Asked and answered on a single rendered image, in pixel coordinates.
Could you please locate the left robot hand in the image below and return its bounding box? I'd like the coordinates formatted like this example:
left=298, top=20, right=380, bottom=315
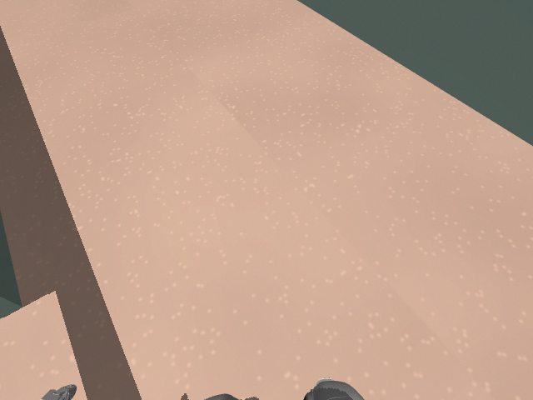
left=41, top=384, right=77, bottom=400

